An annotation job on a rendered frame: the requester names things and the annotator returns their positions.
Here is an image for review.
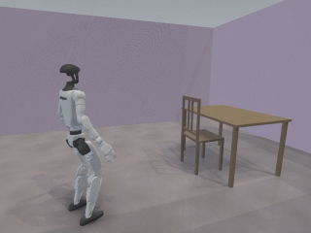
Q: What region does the robot torso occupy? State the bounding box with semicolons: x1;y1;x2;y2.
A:
59;87;86;149

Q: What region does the robot left upper arm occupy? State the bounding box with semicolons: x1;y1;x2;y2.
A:
57;89;63;117

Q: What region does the right robot forearm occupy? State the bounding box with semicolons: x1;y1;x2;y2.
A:
81;116;105;147

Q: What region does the robot right upper arm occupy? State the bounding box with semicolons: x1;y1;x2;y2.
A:
72;90;86;126

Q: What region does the left robot forearm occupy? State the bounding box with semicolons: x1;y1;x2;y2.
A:
60;116;71;132

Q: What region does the robot right hand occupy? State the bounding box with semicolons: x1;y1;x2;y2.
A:
99;143;117;164

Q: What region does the left robot thigh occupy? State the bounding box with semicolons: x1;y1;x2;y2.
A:
66;139;89;177

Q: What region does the chair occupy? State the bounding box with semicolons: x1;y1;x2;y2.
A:
180;95;225;175

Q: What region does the table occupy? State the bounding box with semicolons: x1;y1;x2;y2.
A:
181;105;292;188

